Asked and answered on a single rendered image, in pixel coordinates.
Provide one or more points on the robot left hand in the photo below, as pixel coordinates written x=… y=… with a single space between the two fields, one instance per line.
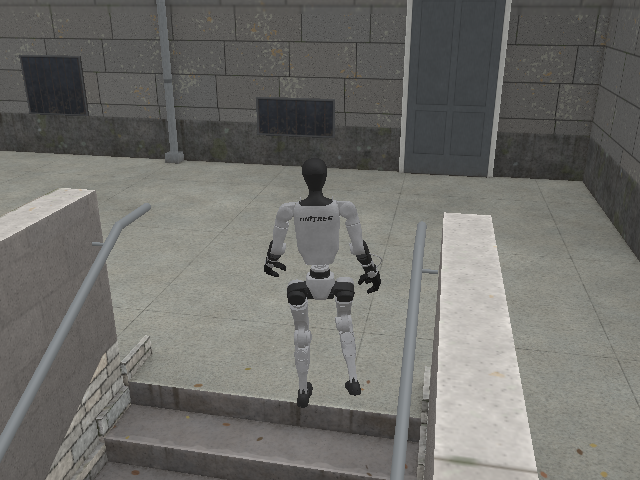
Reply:
x=269 y=270

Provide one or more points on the right robot forearm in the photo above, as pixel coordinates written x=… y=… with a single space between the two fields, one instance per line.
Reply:
x=367 y=262

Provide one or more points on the left robot forearm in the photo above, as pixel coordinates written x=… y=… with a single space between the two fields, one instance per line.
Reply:
x=271 y=259

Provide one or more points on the robot right hand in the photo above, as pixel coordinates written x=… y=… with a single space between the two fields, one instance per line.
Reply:
x=375 y=280

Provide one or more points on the right robot upper arm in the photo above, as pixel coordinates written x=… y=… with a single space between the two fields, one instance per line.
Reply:
x=348 y=210

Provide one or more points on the robot left foot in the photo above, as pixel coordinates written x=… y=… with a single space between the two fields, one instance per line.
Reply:
x=303 y=399

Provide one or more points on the robot right thigh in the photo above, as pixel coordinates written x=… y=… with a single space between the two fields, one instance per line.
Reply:
x=344 y=293

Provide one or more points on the left robot upper arm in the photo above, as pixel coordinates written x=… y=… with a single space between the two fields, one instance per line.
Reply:
x=284 y=214

